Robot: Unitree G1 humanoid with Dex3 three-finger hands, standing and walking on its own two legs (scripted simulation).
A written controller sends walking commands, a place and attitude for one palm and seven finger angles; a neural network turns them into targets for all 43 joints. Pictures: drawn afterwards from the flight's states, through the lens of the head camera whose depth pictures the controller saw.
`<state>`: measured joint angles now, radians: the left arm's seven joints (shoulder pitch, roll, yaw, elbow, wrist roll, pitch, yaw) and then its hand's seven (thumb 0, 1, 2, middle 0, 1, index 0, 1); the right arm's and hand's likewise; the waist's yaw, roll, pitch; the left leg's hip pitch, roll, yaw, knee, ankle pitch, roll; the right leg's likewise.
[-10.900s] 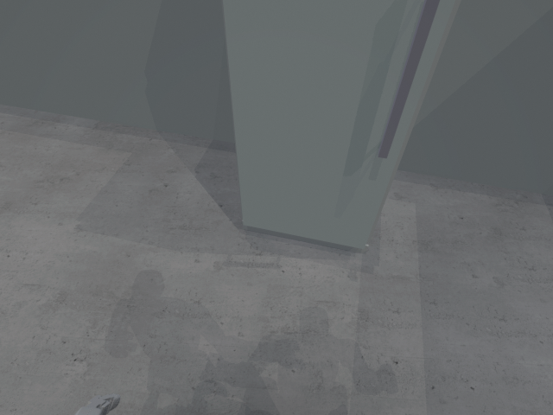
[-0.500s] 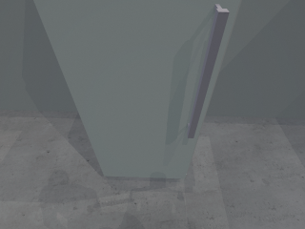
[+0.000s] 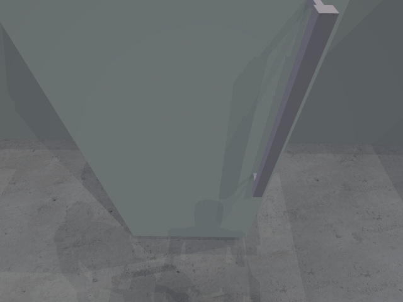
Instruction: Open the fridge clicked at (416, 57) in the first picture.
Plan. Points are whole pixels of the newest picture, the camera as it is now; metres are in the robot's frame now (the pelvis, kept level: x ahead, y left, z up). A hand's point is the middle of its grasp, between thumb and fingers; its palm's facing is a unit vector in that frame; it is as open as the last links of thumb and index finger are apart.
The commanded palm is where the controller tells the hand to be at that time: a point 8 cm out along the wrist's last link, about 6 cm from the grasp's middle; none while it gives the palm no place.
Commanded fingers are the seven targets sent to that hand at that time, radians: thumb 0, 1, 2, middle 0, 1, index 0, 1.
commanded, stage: come to a stop and stand still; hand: right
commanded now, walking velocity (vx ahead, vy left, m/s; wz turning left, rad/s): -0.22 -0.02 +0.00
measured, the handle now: (276, 127) +0.44 -0.13 +0.10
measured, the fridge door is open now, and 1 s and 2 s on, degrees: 0 0 0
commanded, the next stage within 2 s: none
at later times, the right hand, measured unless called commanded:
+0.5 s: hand out of the picture +0.01 -0.19 -0.17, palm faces +0.04 +0.97 -0.23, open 7.3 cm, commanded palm none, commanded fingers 0.00 -0.90 -0.90 0.20 0.30 0.20 0.30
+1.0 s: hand out of the picture -0.10 -0.13 -0.17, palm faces +0.05 +0.99 -0.10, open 7.4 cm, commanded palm none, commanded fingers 0.00 -0.90 -0.90 0.20 0.30 0.20 0.30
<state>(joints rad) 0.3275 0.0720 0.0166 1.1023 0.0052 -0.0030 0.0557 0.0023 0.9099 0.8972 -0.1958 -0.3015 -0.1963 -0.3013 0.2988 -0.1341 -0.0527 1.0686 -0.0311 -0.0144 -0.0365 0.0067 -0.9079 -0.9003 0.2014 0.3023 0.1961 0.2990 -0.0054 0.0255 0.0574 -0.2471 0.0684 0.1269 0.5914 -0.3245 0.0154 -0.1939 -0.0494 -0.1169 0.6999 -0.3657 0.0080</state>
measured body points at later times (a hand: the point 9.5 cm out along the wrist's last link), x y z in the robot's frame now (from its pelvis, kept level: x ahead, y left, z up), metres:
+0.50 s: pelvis -0.04 -0.01 +0.00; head -0.01 +0.00 +0.45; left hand +0.03 +0.22 -0.16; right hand +0.01 -0.24 -0.15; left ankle -0.08 +0.11 -0.74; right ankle +0.01 -0.11 -0.73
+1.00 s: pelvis -0.06 +0.01 +0.01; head -0.06 -0.01 +0.46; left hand -0.10 +0.21 -0.15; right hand -0.10 -0.18 -0.16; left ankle -0.08 +0.11 -0.73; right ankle +0.01 -0.11 -0.73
